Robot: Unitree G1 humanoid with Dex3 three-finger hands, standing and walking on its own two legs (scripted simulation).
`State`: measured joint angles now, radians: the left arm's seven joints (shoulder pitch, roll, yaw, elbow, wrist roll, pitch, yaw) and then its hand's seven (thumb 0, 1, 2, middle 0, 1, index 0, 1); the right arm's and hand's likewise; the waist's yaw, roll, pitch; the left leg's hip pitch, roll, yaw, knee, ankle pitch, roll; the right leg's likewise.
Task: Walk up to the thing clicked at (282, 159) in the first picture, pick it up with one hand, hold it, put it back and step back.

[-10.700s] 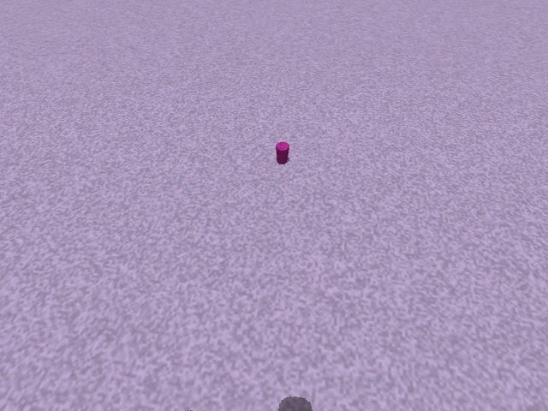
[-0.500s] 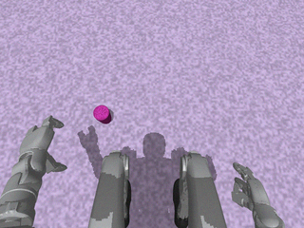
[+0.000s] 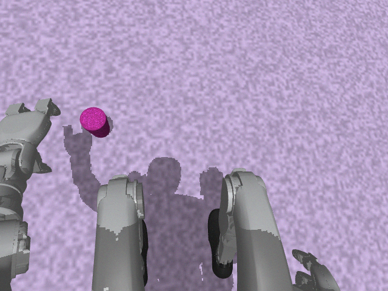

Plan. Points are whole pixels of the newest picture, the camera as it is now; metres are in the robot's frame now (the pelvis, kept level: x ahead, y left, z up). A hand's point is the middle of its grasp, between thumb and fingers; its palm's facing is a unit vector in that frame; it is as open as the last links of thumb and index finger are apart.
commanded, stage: rise first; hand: left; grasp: from above
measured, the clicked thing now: (97, 124) +0.52 +0.26 -0.34
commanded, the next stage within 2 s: approach in 1.02 s
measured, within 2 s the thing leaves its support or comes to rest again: neither
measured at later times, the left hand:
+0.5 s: hand (54, 135) +0.43 +0.32 -0.19, palm faces -0.48 -0.05 -0.87, open 14.0 cm
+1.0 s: hand (61, 132) +0.45 +0.31 -0.22, palm faces -0.46 -0.06 -0.88, open 14.1 cm
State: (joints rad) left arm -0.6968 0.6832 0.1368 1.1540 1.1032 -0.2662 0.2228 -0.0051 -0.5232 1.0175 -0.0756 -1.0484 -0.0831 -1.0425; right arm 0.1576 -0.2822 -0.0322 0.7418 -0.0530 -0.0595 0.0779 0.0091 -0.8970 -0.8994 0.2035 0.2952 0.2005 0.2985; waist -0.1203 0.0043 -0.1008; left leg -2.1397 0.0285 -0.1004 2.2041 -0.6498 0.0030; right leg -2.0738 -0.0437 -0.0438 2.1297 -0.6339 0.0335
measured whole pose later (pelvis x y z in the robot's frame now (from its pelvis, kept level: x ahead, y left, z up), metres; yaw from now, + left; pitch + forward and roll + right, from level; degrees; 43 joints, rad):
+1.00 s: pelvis +0.02 +0.00 -0.05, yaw -2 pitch +35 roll -8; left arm -0.87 0.76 0.16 1.37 1.29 -0.28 0.38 0.00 -0.53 0.99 -0.08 -1.04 -0.09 -1.03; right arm 0.13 -0.27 0.00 0.75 -0.14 -0.03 0.14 0.00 -0.92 -0.90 0.20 0.30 0.20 0.30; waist -0.19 -0.02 -0.05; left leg -2.29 0.02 -0.12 2.37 -0.70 0.00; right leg -2.22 -0.03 -0.05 2.28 -0.68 0.05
